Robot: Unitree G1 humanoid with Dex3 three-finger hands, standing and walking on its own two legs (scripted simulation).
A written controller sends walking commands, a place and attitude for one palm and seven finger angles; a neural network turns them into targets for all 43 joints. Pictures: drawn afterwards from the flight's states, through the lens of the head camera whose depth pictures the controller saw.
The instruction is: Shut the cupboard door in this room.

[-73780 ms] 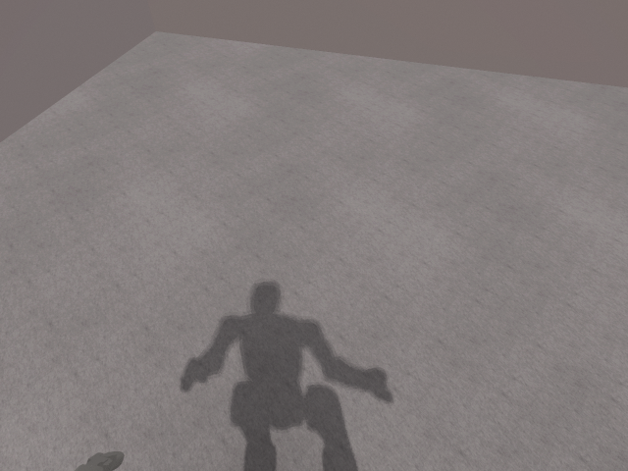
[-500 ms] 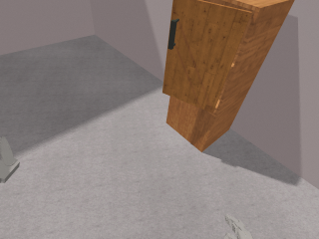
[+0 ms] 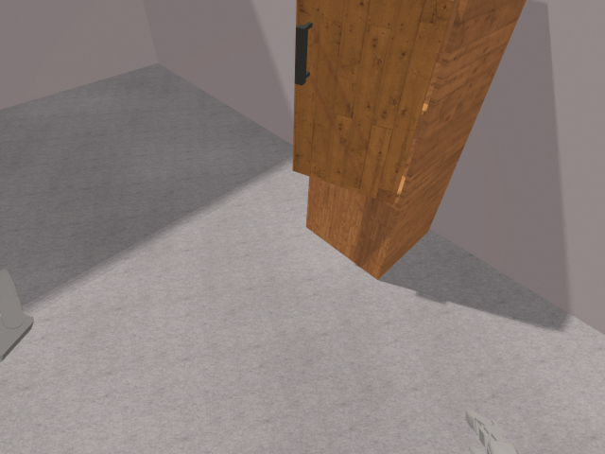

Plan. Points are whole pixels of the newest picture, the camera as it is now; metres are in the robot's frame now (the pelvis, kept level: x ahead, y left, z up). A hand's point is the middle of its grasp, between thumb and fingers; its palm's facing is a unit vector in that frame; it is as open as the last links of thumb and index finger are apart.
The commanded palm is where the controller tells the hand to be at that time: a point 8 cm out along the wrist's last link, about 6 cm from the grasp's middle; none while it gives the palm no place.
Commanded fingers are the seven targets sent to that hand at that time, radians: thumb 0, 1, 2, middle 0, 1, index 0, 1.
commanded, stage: stop stepping back and stand still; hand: left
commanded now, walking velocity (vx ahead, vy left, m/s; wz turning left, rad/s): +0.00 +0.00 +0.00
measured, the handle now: (304, 53) +1.04 +0.03 +0.09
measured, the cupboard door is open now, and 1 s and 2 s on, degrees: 19 19 19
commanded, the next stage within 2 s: let the arm hang, fingers relaxed in 0.08 s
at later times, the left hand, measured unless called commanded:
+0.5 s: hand out of the picture +0.03 +0.18 -0.16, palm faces +0.04 -0.98 -0.18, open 7.1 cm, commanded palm none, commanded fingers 0.00 0.90 0.90 -0.20 -0.30 -0.20 -0.30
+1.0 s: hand out of the picture -0.08 +0.18 -0.16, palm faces +0.04 -0.98 -0.18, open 7.4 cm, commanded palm none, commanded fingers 0.00 0.90 0.90 -0.20 -0.30 -0.20 -0.30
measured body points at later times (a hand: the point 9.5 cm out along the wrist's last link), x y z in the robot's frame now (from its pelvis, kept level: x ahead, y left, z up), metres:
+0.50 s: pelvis -0.03 +0.00 +0.00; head -0.02 +0.02 +0.45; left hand +0.02 +0.23 -0.15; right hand +0.04 -0.25 -0.13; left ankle +0.00 +0.11 -0.73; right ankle -0.06 -0.10 -0.73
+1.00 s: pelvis -0.04 +0.02 +0.01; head -0.04 +0.02 +0.46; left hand -0.08 +0.23 -0.15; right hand -0.07 -0.18 -0.16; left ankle +0.00 +0.11 -0.73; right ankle -0.06 -0.10 -0.73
